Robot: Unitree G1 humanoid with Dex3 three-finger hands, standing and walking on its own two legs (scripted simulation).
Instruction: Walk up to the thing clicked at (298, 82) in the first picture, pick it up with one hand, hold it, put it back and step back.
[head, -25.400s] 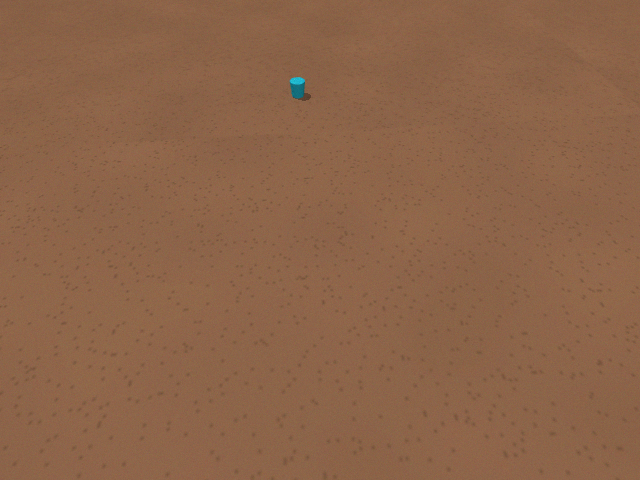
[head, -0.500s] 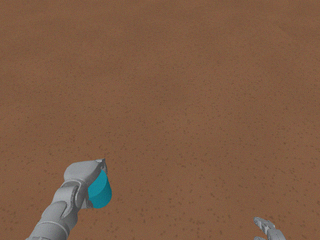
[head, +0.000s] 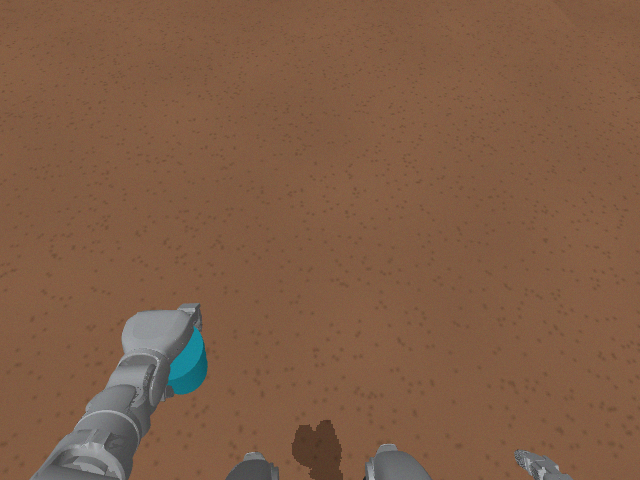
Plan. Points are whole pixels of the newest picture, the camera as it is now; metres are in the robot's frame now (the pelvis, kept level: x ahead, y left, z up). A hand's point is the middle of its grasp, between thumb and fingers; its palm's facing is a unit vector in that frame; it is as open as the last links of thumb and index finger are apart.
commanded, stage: crouch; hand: left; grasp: from above
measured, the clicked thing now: (178, 361) +0.32 +0.22 -0.16
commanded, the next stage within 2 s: lower in 1.52 s
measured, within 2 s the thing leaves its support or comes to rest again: neither
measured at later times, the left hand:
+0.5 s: hand (202, 363) +0.37 +0.23 -0.36, palm faces -0.48 +0.01 -0.88, open 11.3 cm
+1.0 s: hand (214, 361) +0.41 +0.23 -0.48, palm faces -0.47 -0.01 -0.88, open 11.3 cm
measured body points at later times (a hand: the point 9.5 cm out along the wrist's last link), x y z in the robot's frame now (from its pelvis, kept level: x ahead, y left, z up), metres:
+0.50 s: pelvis -0.04 +0.00 -0.21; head +0.15 +0.02 +0.20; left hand +0.40 +0.22 -0.31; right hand -0.01 -0.27 -0.33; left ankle +0.03 +0.12 -0.69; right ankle +0.03 -0.14 -0.69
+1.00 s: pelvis -0.05 +0.00 -0.30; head +0.19 +0.03 +0.08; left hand +0.43 +0.23 -0.43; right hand -0.01 -0.29 -0.41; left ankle +0.03 +0.12 -0.69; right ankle +0.03 -0.14 -0.69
